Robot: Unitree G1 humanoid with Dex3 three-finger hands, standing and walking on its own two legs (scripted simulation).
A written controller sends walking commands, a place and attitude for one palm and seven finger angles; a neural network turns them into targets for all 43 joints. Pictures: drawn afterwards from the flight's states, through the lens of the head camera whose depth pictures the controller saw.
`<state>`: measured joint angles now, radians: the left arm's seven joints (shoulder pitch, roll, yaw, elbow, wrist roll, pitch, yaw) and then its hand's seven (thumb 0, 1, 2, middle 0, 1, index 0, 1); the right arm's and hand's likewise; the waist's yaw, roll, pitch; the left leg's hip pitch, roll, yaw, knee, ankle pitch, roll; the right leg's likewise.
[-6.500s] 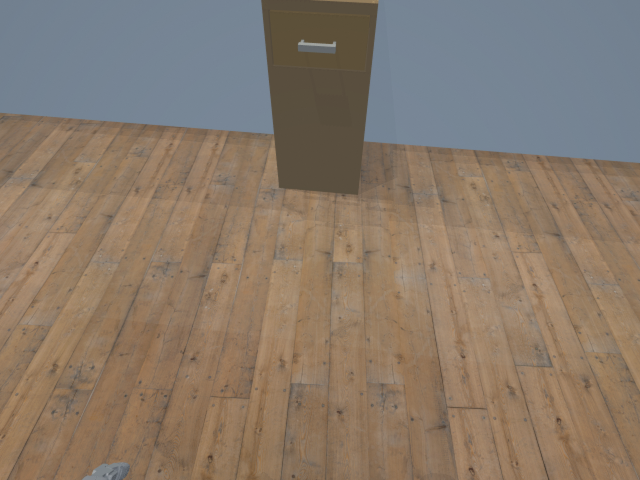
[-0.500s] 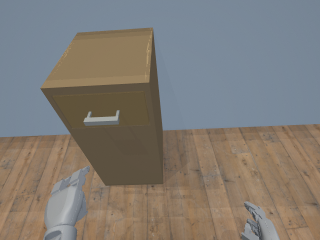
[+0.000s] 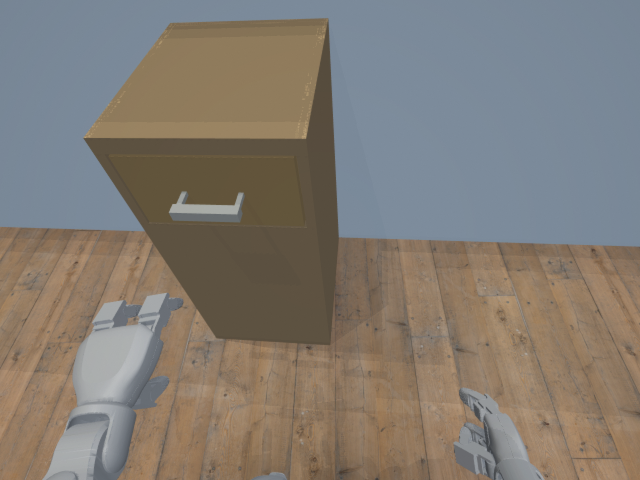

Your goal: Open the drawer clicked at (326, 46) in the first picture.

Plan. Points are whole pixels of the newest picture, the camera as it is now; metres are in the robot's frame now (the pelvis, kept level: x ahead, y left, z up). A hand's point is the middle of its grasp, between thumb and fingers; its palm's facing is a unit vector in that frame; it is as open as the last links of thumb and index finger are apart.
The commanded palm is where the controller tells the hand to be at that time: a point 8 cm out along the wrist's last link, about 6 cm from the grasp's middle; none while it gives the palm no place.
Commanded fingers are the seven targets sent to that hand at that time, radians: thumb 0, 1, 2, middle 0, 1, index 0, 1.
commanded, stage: raise the hand with hooked fingers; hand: left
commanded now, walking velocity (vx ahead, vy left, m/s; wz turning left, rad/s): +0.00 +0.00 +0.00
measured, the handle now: (209, 205) +0.56 +0.28 -0.04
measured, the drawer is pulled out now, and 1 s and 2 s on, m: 0.00 0.00 0.00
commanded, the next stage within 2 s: move the hooked fingers above the handle in 1.14 s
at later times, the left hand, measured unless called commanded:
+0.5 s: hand (130, 297) +0.30 +0.27 +0.07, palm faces +0.06 -0.10 -0.99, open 13.4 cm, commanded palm +0.28 +0.27 +0.13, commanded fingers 0.00 -0.50 0.30 -0.30 -1.20 -0.30 -1.20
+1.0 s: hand (118, 273) +0.31 +0.28 +0.10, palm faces +0.01 -0.10 -0.99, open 13.9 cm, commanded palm +0.29 +0.28 +0.16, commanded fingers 0.00 -0.50 0.30 -0.30 -1.20 -0.30 -1.20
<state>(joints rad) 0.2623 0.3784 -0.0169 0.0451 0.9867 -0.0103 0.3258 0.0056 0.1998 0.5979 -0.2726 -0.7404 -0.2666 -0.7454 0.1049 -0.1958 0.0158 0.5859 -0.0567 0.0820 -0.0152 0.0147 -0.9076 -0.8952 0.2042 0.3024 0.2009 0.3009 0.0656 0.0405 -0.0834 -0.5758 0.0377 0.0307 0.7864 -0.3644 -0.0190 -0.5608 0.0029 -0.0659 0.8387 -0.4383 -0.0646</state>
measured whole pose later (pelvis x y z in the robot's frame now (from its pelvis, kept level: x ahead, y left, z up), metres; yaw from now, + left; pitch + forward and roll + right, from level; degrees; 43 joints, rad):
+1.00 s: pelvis +0.01 +0.04 +0.03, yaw +0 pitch +3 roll +0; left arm -0.05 0.46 -0.05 0.07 0.93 -0.01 0.08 0.00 -0.49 0.30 -0.32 -1.20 -0.31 -1.20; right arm 0.16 -0.25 -0.01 0.61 0.00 0.13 -0.01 0.01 -0.91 -0.90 0.20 0.30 0.20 0.30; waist 0.07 0.08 -0.01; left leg -0.31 -0.01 0.05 0.51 -0.26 0.02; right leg -0.28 -0.03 -0.04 0.52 -0.30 0.00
